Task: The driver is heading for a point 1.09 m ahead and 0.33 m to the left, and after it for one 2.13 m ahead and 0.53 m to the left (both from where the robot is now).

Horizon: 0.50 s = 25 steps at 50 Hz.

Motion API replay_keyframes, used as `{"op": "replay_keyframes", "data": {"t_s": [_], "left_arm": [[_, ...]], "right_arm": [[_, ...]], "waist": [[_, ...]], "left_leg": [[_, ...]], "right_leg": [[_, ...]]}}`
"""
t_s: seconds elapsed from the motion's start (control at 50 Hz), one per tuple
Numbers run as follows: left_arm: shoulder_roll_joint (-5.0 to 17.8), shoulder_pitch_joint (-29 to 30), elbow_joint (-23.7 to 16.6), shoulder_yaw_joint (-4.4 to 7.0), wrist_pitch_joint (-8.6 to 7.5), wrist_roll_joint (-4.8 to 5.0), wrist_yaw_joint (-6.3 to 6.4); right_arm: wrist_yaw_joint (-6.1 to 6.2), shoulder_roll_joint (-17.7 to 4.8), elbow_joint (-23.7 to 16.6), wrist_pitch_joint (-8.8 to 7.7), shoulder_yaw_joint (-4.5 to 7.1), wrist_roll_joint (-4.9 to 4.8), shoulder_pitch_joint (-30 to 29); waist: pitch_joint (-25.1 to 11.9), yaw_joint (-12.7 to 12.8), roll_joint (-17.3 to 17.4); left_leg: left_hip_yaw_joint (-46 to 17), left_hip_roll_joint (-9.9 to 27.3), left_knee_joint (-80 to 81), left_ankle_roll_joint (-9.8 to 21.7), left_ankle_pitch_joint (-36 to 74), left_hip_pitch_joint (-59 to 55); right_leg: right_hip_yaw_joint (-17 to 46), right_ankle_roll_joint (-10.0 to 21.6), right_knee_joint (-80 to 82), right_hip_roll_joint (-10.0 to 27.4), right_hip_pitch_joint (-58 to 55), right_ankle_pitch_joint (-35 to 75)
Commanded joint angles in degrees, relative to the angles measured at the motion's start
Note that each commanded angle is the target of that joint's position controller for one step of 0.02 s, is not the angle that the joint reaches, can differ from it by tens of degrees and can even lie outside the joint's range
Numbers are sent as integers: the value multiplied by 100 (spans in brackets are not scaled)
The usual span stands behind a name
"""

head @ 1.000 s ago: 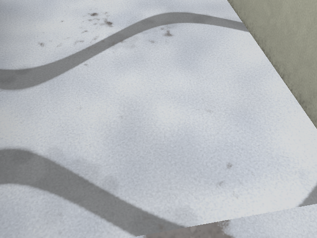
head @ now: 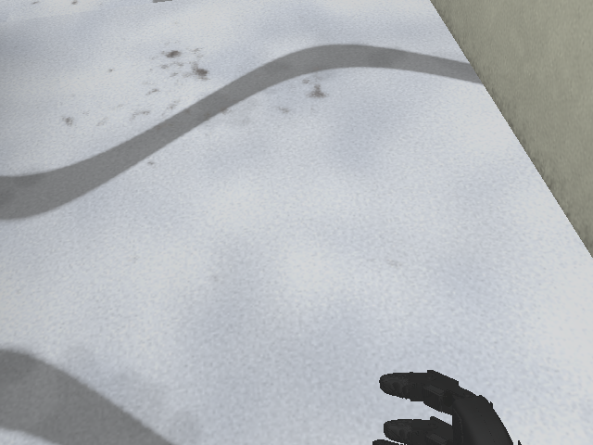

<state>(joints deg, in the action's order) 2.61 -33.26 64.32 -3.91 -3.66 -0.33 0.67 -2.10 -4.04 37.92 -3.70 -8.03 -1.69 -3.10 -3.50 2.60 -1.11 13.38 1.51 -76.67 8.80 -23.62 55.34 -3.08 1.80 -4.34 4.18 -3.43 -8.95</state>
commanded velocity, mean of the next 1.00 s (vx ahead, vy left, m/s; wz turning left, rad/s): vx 0.49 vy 0.00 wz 0.13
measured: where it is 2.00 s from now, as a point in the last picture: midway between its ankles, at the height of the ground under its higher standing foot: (271, 228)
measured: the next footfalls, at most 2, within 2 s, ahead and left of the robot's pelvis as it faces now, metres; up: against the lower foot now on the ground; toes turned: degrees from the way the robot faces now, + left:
left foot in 0.02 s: +0.16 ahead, +0.08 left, +0.16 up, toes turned +7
right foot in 0.62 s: +0.45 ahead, -0.16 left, +0.16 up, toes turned -3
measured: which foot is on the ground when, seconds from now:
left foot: up 0.00-0.00, down 0.02-0.62, up 0.64-1.00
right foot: down 0.00-0.04, up 0.06-0.60, down 0.62-1.00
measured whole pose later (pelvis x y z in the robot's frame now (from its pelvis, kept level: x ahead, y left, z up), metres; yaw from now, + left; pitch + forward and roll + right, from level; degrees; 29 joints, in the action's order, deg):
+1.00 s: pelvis +0.50 -0.06 +0.14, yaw +10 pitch +2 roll -2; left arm 12.6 -21.0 52.3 2.8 -6.2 -1.0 0.5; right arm -1.6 -13.1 45.1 -3.1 3.2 -1.4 7.8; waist -1.0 3.3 2.1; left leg -2.9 7.0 -49.5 2.3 1.1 43.2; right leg -13.7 1.9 -13.8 -2.1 -1.0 -16.7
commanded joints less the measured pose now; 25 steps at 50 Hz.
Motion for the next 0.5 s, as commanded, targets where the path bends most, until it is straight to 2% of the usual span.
{"op": "replay_keyframes", "data": {"t_s": [0.02,0.04,0.06,0.08,0.1,0.12,0.14,0.16,0.18,0.2,0.22,0.24,0.26,0.28,0.3,0.32,0.36,0.4,0.44,0.5], "left_arm": [[1861,-235,-165,400,31,-141,144],[1423,-371,-377,355,-149,-158,49],[1000,160,-488,307,-362,-99,-150],[871,679,-653,412,-514,-28,-387],[617,1612,-1259,379,-507,113,-495],[542,2292,-1790,284,-436,113,-481],[587,2059,-1863,294,-321,98,-435],[539,1552,-1793,268,-164,147,-394],[361,1303,-1789,153,-81,183,-363],[402,1199,-1743,136,-18,243,-312],[472,1247,-1787,108,44,246,-240],[590,1542,-1916,99,81,152,-194],[766,1783,-2005,153,59,34,-193],[889,1933,-2080,185,46,-55,-199],[983,2058,-2104,217,26,-60,-203],[1061,2273,-2135,261,-4,11,-199],[1153,2944,-2203,317,-45,97,-186],[1145,3514,-2333,348,-84,185,-207],[1110,3809,-2381,386,-109,246,-253],[1099,4060,-2443,419,-138,257,-355]], "right_arm": [[-82,-1195,2,-108,597,49,1284],[-107,-1676,421,-70,821,198,2266],[58,-2243,899,110,1046,312,3376],[197,-1836,1204,137,968,439,3339],[136,-1165,1313,52,760,301,2701],[8,-573,1433,-55,617,313,2260],[-89,-188,1639,-148,541,338,1998],[-166,76,1765,-179,502,375,1753],[-215,-6,1815,-175,560,355,1689],[-229,-94,1838,-202,581,360,1698],[-209,-339,1771,-261,636,330,1677],[-172,-494,1793,-315,653,298,1770],[-114,-581,1811,-370,631,274,1968],[-44,-776,1881,-415,638,249,2123],[36,-932,1933,-429,674,231,2340],[103,-1091,1973,-428,723,213,2585],[200,-1186,2005,-406,776,198,3063],[268,-1264,1954,-358,827,187,3336],[282,-1340,1887,-272,883,145,3427],[281,-1451,1840,-173,961,99,3432]], "waist": [[-936,-1402,-1860],[-1778,-1417,-353],[-2035,-1728,1816],[-1685,-1522,1722],[-420,-984,1095],[288,-676,294],[556,-183,-302],[546,213,-341],[557,393,-253],[623,441,-135],[650,463,-72],[692,391,-28],[551,288,116],[516,255,351],[448,168,536],[379,5,598],[409,-440,429],[544,-710,433],[716,-811,583],[982,-833,727]], "left_leg": [[-833,-373,1535,438,-453,-2600],[-3181,548,2654,1032,-1188,-4862],[-6243,1517,5648,1721,-2105,-6136],[-7663,2006,6583,1596,-1964,-5700],[-6627,2017,6221,1073,-1628,-4530],[-5210,1805,5754,668,-1089,-3509],[-3992,1420,5576,279,-392,-3020],[-3026,1060,5474,-35,-13,-2785],[-2243,845,5383,-281,448,-2805],[-1790,728,5536,-281,678,-2823],[-1444,667,5788,-186,740,-2622],[-1212,559,6025,-107,821,-2428],[-1209,525,6310,23,1147,-2461],[-1204,502,6500,71,1456,-2505],[-1267,551,6651,127,1674,-2839],[-1376,656,6734,156,1829,-3362],[-1696,953,6853,185,1933,-4428],[-1885,1212,7013,199,1762,-5189],[-1809,1291,7082,216,1754,-5559],[-1610,1376,7011,248,1835,-5759]], "right_leg": [[162,950,-2635,1283,-573,10240],[333,899,-4122,631,1531,9107],[819,665,-6534,-745,3370,2008],[2081,572,-9874,-1307,4513,-6],[2150,770,-10999,-1061,5429,-141],[1822,1008,-11320,-840,5596,-30],[1772,1144,-11044,-667,5510,98],[1794,1175,-10749,-565,5348,201],[1713,1178,-10285,-477,5402,345],[1662,1128,-9921,-447,5536,365],[1453,940,-8949,-351,5353,441],[1167,757,-8345,-334,5201,772],[839,597,-7947,-263,4989,1155],[634,436,-7576,-142,4873,1401],[443,292,-7229,9,4911,1493],[364,200,-6763,174,5052,1623],[311,56,-5817,343,5407,1709],[287,-59,-4816,340,5501,1483],[166,-116,-3927,196,5229,1167],[-21,-38,-3043,5,4643,695]]}}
